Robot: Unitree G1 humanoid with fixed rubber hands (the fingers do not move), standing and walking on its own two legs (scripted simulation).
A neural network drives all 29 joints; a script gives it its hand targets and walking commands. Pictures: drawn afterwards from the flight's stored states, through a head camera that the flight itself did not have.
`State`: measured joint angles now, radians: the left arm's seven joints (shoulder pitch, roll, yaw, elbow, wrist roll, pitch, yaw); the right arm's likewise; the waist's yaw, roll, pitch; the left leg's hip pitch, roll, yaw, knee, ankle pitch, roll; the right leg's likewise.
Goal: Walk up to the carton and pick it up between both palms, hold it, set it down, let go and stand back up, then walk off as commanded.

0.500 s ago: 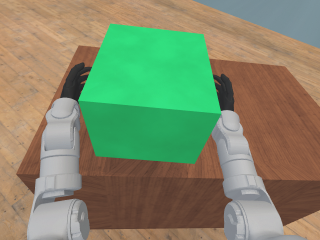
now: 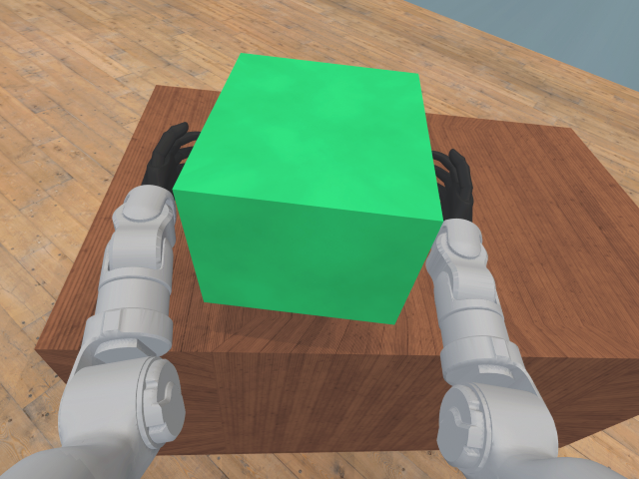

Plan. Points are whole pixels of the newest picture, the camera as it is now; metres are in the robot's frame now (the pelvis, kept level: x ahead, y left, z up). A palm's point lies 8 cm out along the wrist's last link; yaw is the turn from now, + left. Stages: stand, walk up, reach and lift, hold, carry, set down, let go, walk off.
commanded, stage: set down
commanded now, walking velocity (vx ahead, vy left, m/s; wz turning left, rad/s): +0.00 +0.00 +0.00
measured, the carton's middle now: (314, 183) +0.48 -0.01 +0.10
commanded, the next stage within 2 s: none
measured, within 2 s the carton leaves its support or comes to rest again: neither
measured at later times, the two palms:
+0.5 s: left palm (180, 188) +0.44 +0.17 +0.11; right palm (444, 219) +0.41 -0.19 +0.11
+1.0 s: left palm (178, 179) +0.45 +0.17 +0.11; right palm (442, 223) +0.40 -0.19 +0.11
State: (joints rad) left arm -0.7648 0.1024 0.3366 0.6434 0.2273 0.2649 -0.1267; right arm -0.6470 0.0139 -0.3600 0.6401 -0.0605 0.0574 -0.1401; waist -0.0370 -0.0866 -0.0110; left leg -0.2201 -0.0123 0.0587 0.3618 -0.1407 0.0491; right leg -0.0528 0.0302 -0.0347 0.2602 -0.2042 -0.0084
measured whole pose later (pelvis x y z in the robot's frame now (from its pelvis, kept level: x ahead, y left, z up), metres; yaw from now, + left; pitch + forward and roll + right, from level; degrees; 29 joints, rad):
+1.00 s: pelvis +0.02 -0.01 +0.00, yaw +0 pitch +2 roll -1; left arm -0.87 0.15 0.40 0.90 0.24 0.12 -0.18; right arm -0.63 0.11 -0.47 0.64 -0.20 -0.01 -0.16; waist -0.04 -0.09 0.01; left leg -0.22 -0.01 0.06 0.36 -0.17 0.04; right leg -0.05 0.03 -0.04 0.26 -0.23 0.00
